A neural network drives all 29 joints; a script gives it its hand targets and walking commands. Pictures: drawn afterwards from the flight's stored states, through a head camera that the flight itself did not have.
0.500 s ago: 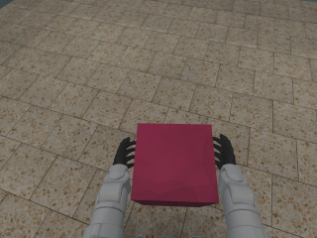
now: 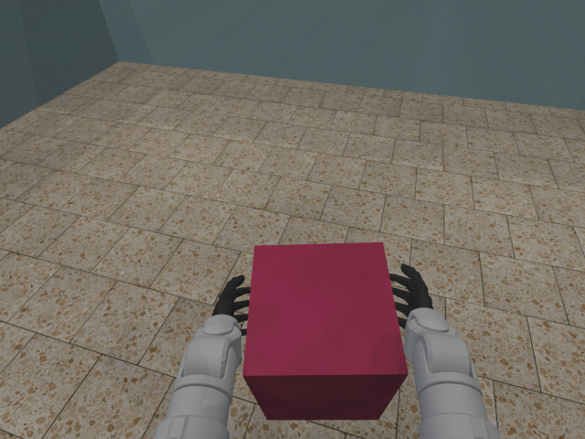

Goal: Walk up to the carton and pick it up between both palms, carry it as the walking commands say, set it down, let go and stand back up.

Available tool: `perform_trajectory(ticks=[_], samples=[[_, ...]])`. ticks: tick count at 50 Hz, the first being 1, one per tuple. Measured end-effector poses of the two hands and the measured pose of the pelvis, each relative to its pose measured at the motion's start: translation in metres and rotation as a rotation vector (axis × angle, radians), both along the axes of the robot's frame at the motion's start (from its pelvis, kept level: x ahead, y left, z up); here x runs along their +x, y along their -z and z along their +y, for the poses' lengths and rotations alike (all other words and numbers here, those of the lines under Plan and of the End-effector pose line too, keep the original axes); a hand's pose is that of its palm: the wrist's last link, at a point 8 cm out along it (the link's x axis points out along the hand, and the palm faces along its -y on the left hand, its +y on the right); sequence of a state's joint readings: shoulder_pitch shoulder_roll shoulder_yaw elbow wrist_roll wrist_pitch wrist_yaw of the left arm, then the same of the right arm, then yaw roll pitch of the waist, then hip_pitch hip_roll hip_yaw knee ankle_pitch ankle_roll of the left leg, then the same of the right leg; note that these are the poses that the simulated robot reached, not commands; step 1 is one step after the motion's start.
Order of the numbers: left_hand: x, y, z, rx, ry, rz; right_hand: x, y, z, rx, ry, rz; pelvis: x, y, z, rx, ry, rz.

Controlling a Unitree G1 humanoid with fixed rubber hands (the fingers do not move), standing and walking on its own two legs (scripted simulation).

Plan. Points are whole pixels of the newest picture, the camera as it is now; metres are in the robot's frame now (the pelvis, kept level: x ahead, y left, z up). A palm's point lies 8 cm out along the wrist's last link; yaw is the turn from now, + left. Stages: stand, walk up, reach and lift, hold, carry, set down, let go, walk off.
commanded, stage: reach and lift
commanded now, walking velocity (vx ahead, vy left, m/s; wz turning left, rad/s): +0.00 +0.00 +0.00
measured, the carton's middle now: (320, 338) +0.30 -0.03 -0.04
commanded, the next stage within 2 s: hold in 1.26 s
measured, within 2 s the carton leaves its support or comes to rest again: neither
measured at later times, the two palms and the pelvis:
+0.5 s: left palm (209, 310) +0.30 +0.13 +0.05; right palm (410, 294) +0.30 -0.15 +0.06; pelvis +0.00 +0.00 +0.00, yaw -1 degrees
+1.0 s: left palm (214, 317) +0.30 +0.12 +0.04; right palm (413, 298) +0.30 -0.15 +0.05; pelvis +0.01 -0.01 +0.01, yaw -1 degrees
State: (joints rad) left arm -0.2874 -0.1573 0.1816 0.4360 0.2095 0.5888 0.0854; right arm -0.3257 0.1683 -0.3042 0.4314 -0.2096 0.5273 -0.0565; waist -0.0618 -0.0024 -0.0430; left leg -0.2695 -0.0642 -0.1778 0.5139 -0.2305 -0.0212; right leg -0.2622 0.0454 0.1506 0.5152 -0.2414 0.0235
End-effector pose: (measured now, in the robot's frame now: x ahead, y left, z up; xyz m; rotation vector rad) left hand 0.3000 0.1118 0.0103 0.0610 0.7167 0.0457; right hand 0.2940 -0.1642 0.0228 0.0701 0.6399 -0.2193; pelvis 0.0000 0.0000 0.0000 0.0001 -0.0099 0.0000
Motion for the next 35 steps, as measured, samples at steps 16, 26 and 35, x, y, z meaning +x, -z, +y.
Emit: perform_trajectory(ticks=[16, 26, 35], samples=[[0.003, -0.041, 0.012, -0.017, -0.038, -0.026, 0.01, -0.041, 0.012, -0.042, -0.053, -0.023, -0.016, 0.001, -0.008, 0.005, 0.016, -0.097], [0.001, -0.036, 0.017, -0.035, -0.043, 0.008, 0.009, -0.04, 0.017, -0.028, -0.04, 0.01, 0.001, -0.005, -0.001, 0.0, 0.016, -0.102], [0.001, -0.033, 0.018, -0.008, -0.05, 0.012, 0.009, -0.029, 0.017, -0.019, -0.059, 0.014, 0.008, -0.006, 0.003, 0.003, 0.026, -0.103]])
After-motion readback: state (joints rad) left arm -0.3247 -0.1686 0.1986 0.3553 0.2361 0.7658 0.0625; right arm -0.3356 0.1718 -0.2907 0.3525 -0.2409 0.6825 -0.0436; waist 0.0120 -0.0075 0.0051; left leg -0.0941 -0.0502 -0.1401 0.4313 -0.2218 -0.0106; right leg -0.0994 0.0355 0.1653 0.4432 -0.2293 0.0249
